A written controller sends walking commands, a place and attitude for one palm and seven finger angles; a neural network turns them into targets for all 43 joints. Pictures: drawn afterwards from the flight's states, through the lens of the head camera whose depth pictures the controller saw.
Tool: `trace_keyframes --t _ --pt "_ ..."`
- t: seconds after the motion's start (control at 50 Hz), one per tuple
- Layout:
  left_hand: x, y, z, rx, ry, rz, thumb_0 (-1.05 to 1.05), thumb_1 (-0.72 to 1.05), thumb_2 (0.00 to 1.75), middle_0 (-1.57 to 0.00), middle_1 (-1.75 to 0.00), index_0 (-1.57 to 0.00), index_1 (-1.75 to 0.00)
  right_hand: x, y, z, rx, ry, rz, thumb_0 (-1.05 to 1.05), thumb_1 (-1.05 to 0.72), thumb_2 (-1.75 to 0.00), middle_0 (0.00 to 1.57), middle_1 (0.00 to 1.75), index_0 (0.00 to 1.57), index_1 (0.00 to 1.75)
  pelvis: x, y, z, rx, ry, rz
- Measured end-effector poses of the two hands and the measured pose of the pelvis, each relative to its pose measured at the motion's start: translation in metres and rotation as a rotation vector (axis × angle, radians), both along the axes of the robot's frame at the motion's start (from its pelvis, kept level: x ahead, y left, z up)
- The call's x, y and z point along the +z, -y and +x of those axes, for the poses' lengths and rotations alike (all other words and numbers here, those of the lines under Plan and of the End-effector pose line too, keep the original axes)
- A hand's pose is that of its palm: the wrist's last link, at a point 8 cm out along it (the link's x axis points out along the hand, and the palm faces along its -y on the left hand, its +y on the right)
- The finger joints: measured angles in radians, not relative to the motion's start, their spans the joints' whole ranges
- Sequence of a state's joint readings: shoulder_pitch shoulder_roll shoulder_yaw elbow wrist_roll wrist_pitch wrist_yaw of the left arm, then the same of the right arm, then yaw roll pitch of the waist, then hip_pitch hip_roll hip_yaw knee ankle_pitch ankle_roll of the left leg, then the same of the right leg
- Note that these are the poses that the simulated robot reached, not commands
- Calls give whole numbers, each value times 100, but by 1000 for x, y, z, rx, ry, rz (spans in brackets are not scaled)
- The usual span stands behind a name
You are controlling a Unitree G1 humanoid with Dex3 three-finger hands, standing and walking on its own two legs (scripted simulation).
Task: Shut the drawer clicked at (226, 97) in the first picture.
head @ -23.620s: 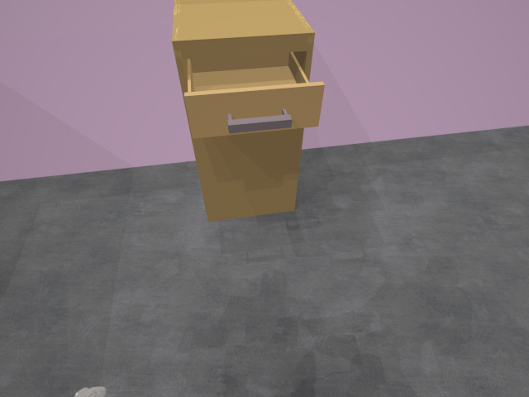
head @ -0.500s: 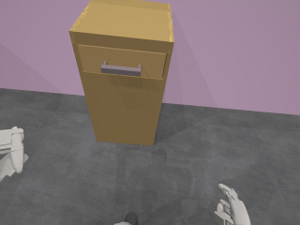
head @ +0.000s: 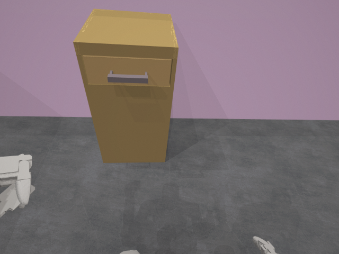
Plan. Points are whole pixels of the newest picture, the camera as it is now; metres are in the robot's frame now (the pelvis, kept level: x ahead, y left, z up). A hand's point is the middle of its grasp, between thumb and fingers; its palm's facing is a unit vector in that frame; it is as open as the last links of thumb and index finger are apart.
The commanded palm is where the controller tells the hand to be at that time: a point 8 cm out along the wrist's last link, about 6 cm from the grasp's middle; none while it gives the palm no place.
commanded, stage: stop stepping back and stand still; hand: left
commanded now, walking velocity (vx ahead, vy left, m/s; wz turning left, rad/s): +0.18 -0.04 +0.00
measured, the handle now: (128, 75) +0.84 +0.23 -0.04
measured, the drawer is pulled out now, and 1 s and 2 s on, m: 0.00 0.00 0.00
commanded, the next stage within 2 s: let the arm hang, fingers relaxed in 1.24 s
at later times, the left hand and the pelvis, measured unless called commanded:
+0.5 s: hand out of the picture +0.13 +0.26 +0.17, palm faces +0.49 -0.77 -0.41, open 3.2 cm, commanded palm +0.07 +0.30 +0.18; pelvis -0.03 +0.01 +0.00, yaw +5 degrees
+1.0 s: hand (5, 199) +0.16 +0.27 +0.16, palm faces +0.42 -0.78 -0.46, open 3.2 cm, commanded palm +0.09 +0.31 +0.18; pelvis -0.01 +0.02 +0.00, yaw +5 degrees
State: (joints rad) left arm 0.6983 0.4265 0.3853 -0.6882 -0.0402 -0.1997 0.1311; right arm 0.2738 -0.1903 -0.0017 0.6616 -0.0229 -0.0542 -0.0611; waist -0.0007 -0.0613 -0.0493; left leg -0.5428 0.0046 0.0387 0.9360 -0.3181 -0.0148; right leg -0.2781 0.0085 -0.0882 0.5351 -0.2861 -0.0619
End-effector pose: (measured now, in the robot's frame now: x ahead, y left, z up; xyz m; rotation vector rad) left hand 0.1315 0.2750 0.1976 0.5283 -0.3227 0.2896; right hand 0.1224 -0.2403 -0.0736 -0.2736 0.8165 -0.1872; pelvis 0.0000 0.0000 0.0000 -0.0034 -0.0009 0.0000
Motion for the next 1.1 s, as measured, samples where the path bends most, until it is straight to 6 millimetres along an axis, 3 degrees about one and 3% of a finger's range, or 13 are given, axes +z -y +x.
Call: trace_keyframes --t 0.12,0.2,0.3,0.44,0.54,0.74,1.1 --pt "-18 -24 -1 88 75 -80 1 89 90 -141 -160 -141 -160 -5 2 -16 -30 66 -44 1 -90 -90 20 30 21 30 -12 -12 -19 20 23 -3" --pt "-16 -14 -6 56 26 -49 1 89 90 -141 -160 -141 -160 -3 -13 -24 -14 97 32 1 -90 -90 20 30 20 30 -7 -5 -30 30 43 8" --pt "-4 6 -32 24 2 55 1 89 90 -141 -160 -141 -160 -15 -21 -25 35 69 94 1 -90 -90 20 30 21 30 -11 6 -36 49 27 6" --pt "-10 -14 -49 165 -16 -26 1 88 90 -141 -160 -141 -160 -14 -17 -19 71 2 52 1 -90 -90 20 30 21 31 1 2 -33 78 6 19" --pt "-19 -23 -44 179 -8 -55 1 89 90 -141 -160 -141 -160 -9 -17 2 95 61 -1 1 -90 -90 20 30 21 30 -6 -8 -31 95 15 3" --pt "-10 -19 -25 141 -50 -10 1 89 90 -141 -160 -141 -160 -1 -42 38 127 121 90 1 -90 -90 20 30 21 30 -1 -9 -19 91 8 -2" --pt "-16 -34 -14 146 -121 -38 1 89 90 -141 -160 -141 -160 1 -48 41 100 72 66 1 -90 -90 20 30 21 30 5 -23 -12 85 -1 -4"
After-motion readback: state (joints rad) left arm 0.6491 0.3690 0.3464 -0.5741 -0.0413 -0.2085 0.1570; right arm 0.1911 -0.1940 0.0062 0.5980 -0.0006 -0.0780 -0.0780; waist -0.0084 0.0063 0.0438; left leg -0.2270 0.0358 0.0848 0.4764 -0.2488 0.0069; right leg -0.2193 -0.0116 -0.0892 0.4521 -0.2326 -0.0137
